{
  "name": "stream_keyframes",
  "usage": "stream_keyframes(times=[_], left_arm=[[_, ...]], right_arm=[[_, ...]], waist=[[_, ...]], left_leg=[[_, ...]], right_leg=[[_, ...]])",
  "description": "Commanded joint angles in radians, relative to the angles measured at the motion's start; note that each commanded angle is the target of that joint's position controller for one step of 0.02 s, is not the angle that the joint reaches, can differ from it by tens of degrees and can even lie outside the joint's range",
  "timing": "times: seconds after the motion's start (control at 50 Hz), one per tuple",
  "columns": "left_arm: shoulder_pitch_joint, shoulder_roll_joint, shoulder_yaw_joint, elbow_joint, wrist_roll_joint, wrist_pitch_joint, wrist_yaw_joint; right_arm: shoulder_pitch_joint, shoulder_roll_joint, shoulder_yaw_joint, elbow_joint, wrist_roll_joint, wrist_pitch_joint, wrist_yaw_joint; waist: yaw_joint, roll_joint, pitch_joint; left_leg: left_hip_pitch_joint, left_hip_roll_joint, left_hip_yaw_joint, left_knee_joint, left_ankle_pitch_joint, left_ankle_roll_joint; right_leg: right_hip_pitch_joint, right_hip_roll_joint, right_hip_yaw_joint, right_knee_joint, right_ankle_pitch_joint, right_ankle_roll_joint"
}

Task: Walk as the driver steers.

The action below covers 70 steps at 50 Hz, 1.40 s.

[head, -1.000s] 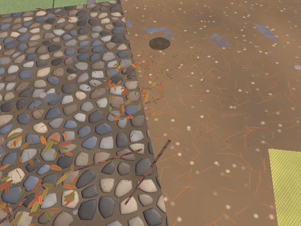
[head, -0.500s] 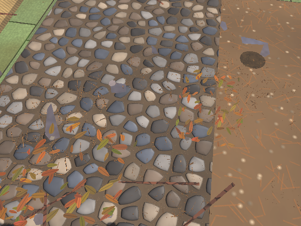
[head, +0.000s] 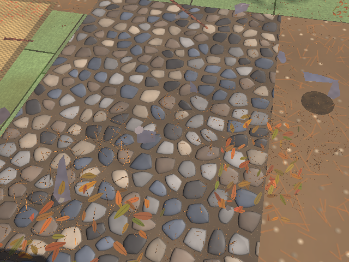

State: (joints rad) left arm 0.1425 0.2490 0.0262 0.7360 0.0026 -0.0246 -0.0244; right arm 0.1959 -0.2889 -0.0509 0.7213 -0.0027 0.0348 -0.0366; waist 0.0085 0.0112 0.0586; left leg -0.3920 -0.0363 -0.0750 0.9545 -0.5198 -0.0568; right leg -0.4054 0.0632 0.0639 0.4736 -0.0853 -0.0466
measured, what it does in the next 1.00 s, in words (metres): walks ahead, turning right: left foot, then right foot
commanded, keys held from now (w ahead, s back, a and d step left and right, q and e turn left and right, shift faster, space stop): w+e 0.22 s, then e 0.38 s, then w+e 0.14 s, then w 0.10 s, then w+q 0.16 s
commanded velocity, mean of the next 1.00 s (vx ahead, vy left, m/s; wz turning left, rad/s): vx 0.25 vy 0.00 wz -0.43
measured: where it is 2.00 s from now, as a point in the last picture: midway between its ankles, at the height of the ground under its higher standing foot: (230, 240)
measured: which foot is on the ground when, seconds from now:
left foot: up 0.00-0.16, down 0.18-0.56, up 0.58-0.96, down 0.98-1.00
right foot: down 0.00-0.18, up 0.20-0.54, down 0.56-0.98, up 1.00-1.00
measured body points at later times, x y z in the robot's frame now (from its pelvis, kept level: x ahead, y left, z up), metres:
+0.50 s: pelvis +0.11 +0.00 +0.01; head +0.14 -0.01 +0.45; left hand +0.38 +0.17 -0.08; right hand +0.07 -0.30 -0.11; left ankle +0.05 +0.14 -0.73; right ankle +0.17 -0.16 -0.70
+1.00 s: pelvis +0.25 -0.05 +0.00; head +0.25 -0.03 +0.45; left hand +0.48 +0.14 -0.11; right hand +0.25 -0.36 -0.08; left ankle +0.33 +0.03 -0.73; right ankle +0.17 -0.15 -0.73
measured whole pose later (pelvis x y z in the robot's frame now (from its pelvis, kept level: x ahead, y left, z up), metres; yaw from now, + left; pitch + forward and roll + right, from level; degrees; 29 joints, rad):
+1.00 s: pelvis +0.25 -0.05 +0.00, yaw -29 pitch +2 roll -1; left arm 0.27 0.30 0.06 0.68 0.00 -0.02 -0.02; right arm 0.22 -0.29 -0.03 0.71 0.01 -0.08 0.01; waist 0.02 -0.02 -0.05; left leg -0.37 0.01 0.00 0.58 -0.25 0.02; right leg -0.28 0.06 0.09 0.58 -0.35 -0.03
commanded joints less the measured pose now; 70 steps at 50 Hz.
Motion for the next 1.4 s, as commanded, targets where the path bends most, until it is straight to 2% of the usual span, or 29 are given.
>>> stream_keyframes(times=[0.02,0.1,0.16,0.18,0.2,0.22,0.26,0.3,0.42,0.52,0.56,0.58,0.6,0.62,0.64,0.66,0.7,0.74,0.8,0.88,0.96,0.98,1.0,1.02,1.04,1.1,1.2,1.32,1.4], left_arm=[[-0.036,0.199,0.065,-0.081,-0.012,0.013,0.029],[-0.028,0.205,0.078,-0.089,-0.030,0.028,0.049],[-0.044,0.183,0.076,-0.103,-0.035,0.042,0.055],[-0.059,0.138,0.064,-0.118,-0.034,0.039,0.052],[-0.064,0.066,0.048,-0.145,-0.039,0.026,0.045],[-0.070,0.131,0.062,-0.164,-0.030,0.009,0.038],[0.010,0.174,0.082,-0.114,-0.017,0.006,0.025],[0.014,0.144,0.078,-0.106,-0.007,0.011,0.019],[-0.122,0.070,0.045,-0.201,-0.020,0.025,-0.018],[-0.059,0.137,0.076,-0.212,-0.019,0.035,-0.036],[0.144,0.222,0.118,-0.159,-0.011,0.036,-0.009],[0.188,0.343,0.135,-0.169,-0.005,0.038,0.019],[0.168,0.331,0.124,-0.204,0.009,0.028,0.011],[0.151,0.261,0.108,-0.198,-0.001,0.018,0.004],[0.122,0.220,0.099,-0.178,-0.025,0.012,0.008],[0.090,0.197,0.090,-0.178,-0.039,0.013,0.013],[0.015,0.196,0.083,-0.197,-0.016,0.015,0.021],[0.000,0.197,0.085,-0.200,-0.003,0.007,0.031],[0.016,0.205,0.087,-0.183,-0.012,0.001,0.037],[0.081,0.211,0.081,-0.145,-0.014,-0.002,0.021],[0.088,0.172,0.058,-0.121,-0.007,-0.008,0.005],[0.082,0.131,0.044,-0.119,-0.001,-0.011,0.006],[0.073,0.068,0.026,-0.132,0.004,-0.020,0.006],[0.033,0.098,0.035,-0.186,-0.017,-0.040,0.011],[0.006,0.168,0.054,-0.187,-0.031,-0.055,0.017],[-0.021,0.159,0.059,-0.161,-0.002,-0.075,0.014],[-0.102,0.081,0.041,-0.152,0.003,-0.081,0.006],[-0.230,0.088,0.042,-0.172,-0.008,-0.086,-0.006],[-0.079,0.156,0.074,-0.133,0.004,-0.089,0.007]], right_arm=[[0.082,-0.088,-0.034,-0.038,0.000,-0.016,-0.009],[0.065,-0.079,-0.031,-0.036,0.002,-0.055,0.008],[0.156,-0.086,-0.038,0.006,0.004,-0.083,0.015],[0.227,-0.137,-0.051,0.022,-0.003,-0.089,0.007],[0.235,-0.212,-0.068,0.020,-0.017,-0.089,0.004],[0.152,-0.228,-0.073,-0.004,-0.040,-0.101,0.009],[0.044,-0.128,-0.047,-0.033,-0.010,-0.112,-0.007],[0.044,-0.118,-0.039,-0.031,-0.009,-0.109,-0.012],[0.097,-0.178,-0.058,-0.011,0.001,-0.068,-0.013],[0.067,-0.213,-0.073,-0.015,0.037,-0.060,-0.002],[0.103,-0.161,-0.058,-0.009,0.031,-0.078,0.006],[0.141,-0.036,-0.016,-0.058,-0.045,-0.087,0.016],[0.153,-0.098,-0.017,-0.063,-0.029,-0.096,0.023],[0.072,-0.169,-0.039,-0.062,0.009,-0.095,0.027],[0.029,-0.162,-0.036,-0.080,0.016,-0.095,0.024],[0.013,-0.155,-0.037,-0.073,0.007,-0.092,0.015],[0.004,-0.157,-0.040,-0.083,-0.004,-0.086,0.016],[0.018,-0.123,-0.030,-0.074,-0.007,-0.095,0.021],[0.005,-0.083,-0.011,-0.064,-0.008,-0.107,0.033],[-0.038,-0.094,-0.007,-0.079,0.012,-0.120,0.049],[0.041,-0.095,-0.012,-0.058,0.017,-0.126,0.052],[0.099,-0.108,-0.015,-0.046,0.015,-0.128,0.048],[0.157,-0.166,-0.024,-0.042,0.007,-0.130,0.043],[0.238,-0.259,-0.054,-0.022,-0.003,-0.124,0.055],[0.239,-0.211,-0.041,-0.035,0.000,-0.129,0.061],[0.187,-0.155,-0.027,-0.059,0.005,-0.128,0.055],[0.211,-0.131,-0.024,-0.037,0.015,-0.104,0.020],[0.272,-0.166,-0.048,0.000,0.028,-0.061,-0.001],[0.170,-0.151,-0.054,-0.049,0.035,-0.049,-0.011]], waist=[[-0.029,-0.183,-0.161],[-0.035,-0.183,-0.165],[-0.095,-0.146,-0.134],[-0.121,-0.054,-0.129],[-0.106,0.200,-0.109],[-0.072,0.212,-0.021],[-0.016,0.129,0.020],[-0.029,0.107,0.013],[-0.088,0.125,-0.011],[-0.036,0.139,-0.084],[0.062,0.026,-0.203],[0.012,-0.289,-0.304],[0.045,-0.274,-0.493],[0.078,-0.142,-0.409],[0.057,-0.112,-0.302],[0.037,-0.058,-0.235],[-0.011,-0.109,-0.147],[-0.021,-0.126,-0.136],[-0.003,-0.139,-0.141],[0.032,-0.145,-0.119],[-0.020,-0.118,-0.091],[-0.046,-0.080,-0.079],[-0.048,0.081,-0.060],[-0.065,0.306,-0.027],[-0.079,0.222,0.010],[-0.062,0.095,-0.008],[-0.062,0.111,-0.048],[-0.087,0.138,-0.046],[0.022,0.134,-0.129]], left_leg=[[0.007,0.001,0.026,-0.105,0.056,-0.002],[0.136,-0.013,0.035,-0.312,0.146,0.026],[0.335,0.006,0.061,-0.559,0.272,0.080],[0.460,0.150,-0.062,-0.639,0.170,0.124],[0.471,0.364,-0.386,-0.751,-0.130,0.210],[0.357,0.450,-0.526,-0.801,-0.221,0.273],[0.355,0.359,-0.324,-0.784,0.030,0.218],[0.353,0.313,-0.152,-0.757,0.357,0.196],[0.294,0.263,0.110,-0.684,0.709,0.199],[0.329,0.299,0.144,-0.493,0.906,0.168],[0.164,0.208,0.224,-0.148,0.824,0.073],[-0.189,0.098,0.225,0.204,-0.083,-0.004],[-0.279,0.009,0.018,0.410,-0.213,-0.025],[-0.329,0.059,-0.027,0.427,-0.105,-0.010],[-0.366,0.088,-0.018,0.355,-0.009,0.009],[-0.353,0.120,-0.017,0.267,0.059,0.014],[-0.234,0.116,-0.003,0.127,0.131,0.019],[-0.165,0.092,0.018,0.000,0.153,0.015],[-0.077,0.080,0.039,-0.166,0.245,0.010],[-0.012,0.075,0.058,-0.282,0.316,0.033],[0.162,0.051,0.089,-0.385,0.269,0.101],[0.217,0.091,0.019,-0.439,0.210,0.127],[0.282,0.235,-0.232,-0.591,0.037,0.194],[0.373,0.391,-0.640,-0.763,-0.221,0.338],[0.384,0.408,-0.737,-0.795,-0.288,0.362],[0.390,0.300,-0.487,-0.750,0.039,0.295],[0.313,0.177,-0.245,-0.749,0.424,0.258],[0.276,0.165,-0.255,-0.626,0.675,0.222],[0.240,0.111,-0.289,-0.431,0.753,0.140]], right_leg=[[0.124,-0.200,0.344,-0.256,-0.351,-0.144],[0.061,-0.181,0.364,-0.277,-0.447,-0.145],[-0.067,-0.116,0.336,-0.217,-0.525,-0.081],[-0.215,-0.060,0.266,-0.050,-0.533,-0.022],[-0.381,0.057,0.065,0.247,-0.460,0.010],[-0.451,-0.021,0.099,0.401,-0.381,0.009],[-0.440,-0.047,0.093,0.498,-0.255,0.034],[-0.411,-0.070,0.051,0.572,-0.178,0.078],[-0.227,-0.103,-0.086,0.326,-0.071,0.117],[-0.029,-0.045,-0.142,0.117,-0.111,0.034],[0.344,-0.032,-0.081,-0.046,0.196,-0.047],[0.649,-0.332,0.299,0.058,0.736,-0.194],[0.683,-0.483,0.605,-0.041,0.542,-0.395],[0.614,-0.409,0.490,-0.090,0.302,-0.351],[0.526,-0.341,0.419,-0.123,0.019,-0.289],[0.424,-0.296,0.390,-0.167,-0.203,-0.242],[0.212,-0.246,0.364,-0.240,-0.324,-0.222],[0.137,-0.218,0.328,-0.257,-0.302,-0.226],[0.092,-0.201,0.272,-0.241,-0.285,-0.208],[0.076,-0.235,0.297,-0.223,-0.378,-0.183],[-0.003,-0.213,0.255,-0.129,-0.497,-0.128],[-0.047,-0.178,0.209,-0.032,-0.497,-0.094],[-0.162,-0.077,0.063,0.229,-0.437,-0.028],[-0.401,-0.003,-0.053,0.465,-0.488,0.012],[-0.491,-0.047,0.024,0.582,-0.473,0.006],[-0.470,-0.104,0.026,0.551,-0.238,0.010],[-0.256,-0.056,-0.028,0.270,-0.040,0.085],[-0.081,0.009,-0.021,0.037,0.065,0.096],[0.199,-0.032,0.001,-0.109,0.176,0.021]])
Keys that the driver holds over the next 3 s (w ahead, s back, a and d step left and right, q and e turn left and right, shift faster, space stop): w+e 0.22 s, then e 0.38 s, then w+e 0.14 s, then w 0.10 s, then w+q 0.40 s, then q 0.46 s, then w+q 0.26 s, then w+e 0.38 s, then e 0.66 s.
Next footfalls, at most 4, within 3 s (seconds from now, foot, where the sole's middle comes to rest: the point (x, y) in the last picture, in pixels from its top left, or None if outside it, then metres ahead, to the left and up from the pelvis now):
0.18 left None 0.09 0.14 -0.77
0.56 right None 0.21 -0.17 -0.77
0.98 left None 0.36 0.01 -0.77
1.42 right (267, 243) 0.52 -0.29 -0.77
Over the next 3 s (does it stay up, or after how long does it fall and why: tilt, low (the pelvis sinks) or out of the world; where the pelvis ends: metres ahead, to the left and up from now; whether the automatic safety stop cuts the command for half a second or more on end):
stays up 0.95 -0.14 0.01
